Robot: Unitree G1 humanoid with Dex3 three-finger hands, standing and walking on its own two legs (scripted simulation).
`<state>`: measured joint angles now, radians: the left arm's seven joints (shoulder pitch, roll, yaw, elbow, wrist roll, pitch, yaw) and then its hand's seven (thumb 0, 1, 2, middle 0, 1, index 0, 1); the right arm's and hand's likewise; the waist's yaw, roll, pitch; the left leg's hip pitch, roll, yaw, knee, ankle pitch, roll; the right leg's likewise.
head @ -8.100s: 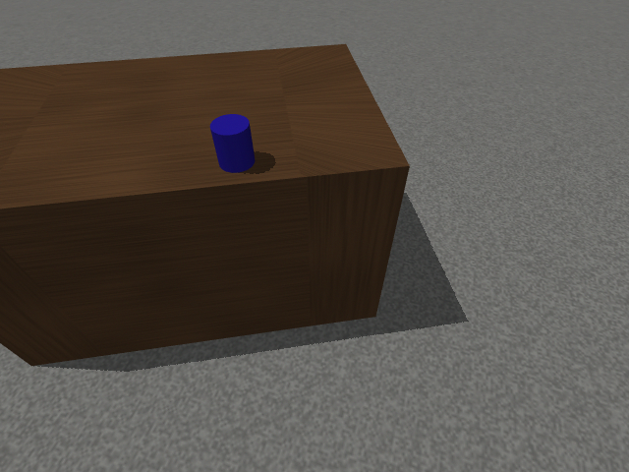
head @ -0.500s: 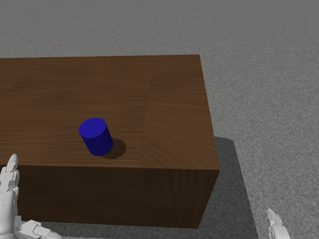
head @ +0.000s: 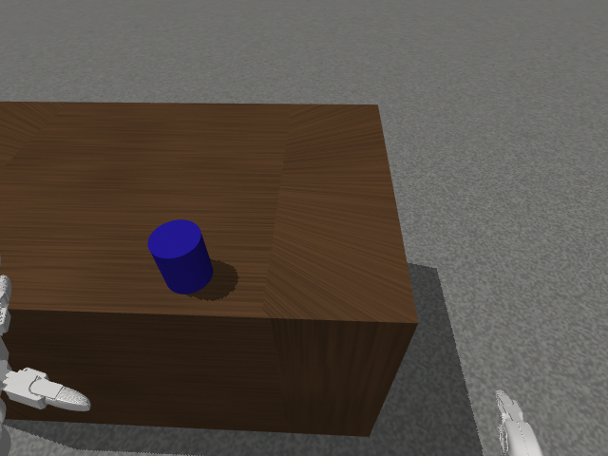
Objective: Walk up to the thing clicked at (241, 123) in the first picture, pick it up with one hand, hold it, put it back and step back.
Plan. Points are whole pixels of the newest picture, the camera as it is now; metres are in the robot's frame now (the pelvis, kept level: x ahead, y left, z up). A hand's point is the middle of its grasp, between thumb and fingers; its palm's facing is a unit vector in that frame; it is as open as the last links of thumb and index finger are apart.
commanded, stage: go down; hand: left
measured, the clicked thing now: (182, 257) +0.45 +0.24 -0.02
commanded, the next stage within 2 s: none
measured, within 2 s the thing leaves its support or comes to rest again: neither
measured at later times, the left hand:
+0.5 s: hand (34, 299) +0.29 +0.36 +0.09, palm faces +0.26 -0.96 -0.12, open 17.5 cm
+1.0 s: hand (15, 265) +0.33 +0.40 +0.11, palm faces +0.20 -0.98 +0.01, open 17.7 cm
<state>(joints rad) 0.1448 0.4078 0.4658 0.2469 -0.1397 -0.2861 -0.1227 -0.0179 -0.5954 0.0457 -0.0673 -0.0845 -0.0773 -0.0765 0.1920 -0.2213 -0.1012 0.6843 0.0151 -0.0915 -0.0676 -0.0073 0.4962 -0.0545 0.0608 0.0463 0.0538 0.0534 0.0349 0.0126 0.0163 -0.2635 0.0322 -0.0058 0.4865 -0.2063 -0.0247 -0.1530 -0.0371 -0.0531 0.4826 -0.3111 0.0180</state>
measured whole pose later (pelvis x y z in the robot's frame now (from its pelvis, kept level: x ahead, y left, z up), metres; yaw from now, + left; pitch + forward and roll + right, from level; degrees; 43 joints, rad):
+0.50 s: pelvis +0.00 +0.02 +0.00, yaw -2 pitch +2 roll -1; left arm -0.11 0.52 0.58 0.59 -0.24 -0.23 -0.42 -0.02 -0.55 0.06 -0.05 -0.04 -0.05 -0.04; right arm 0.22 -0.23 -0.05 0.69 0.01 -0.13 -0.10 -0.01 0.50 -0.06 0.06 0.05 0.05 0.05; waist 0.02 0.00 -0.03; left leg -0.33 0.03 0.02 0.52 -0.23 0.00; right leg -0.21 -0.04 -0.02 0.47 -0.30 0.04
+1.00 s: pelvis +0.00 +0.02 -0.01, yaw -1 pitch +7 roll -2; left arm -0.40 0.74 0.67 0.97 -0.27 -0.19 -0.61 -0.02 -0.60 0.06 -0.05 -0.04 -0.05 -0.05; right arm 0.21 -0.24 0.03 0.69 -0.01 -0.21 -0.16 -0.01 0.51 -0.06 0.06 0.05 0.06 0.05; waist -0.03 -0.02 -0.06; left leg -0.47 0.04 0.01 0.59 -0.24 0.00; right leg -0.34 -0.03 -0.03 0.53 -0.30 0.04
